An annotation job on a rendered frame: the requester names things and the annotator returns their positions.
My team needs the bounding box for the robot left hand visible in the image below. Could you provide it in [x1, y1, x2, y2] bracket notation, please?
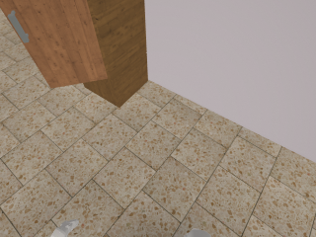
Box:
[50, 219, 79, 237]

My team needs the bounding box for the handle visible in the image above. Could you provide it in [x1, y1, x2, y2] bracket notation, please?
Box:
[7, 10, 30, 43]

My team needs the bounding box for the cupboard door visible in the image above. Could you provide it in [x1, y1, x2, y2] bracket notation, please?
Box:
[0, 0, 108, 89]

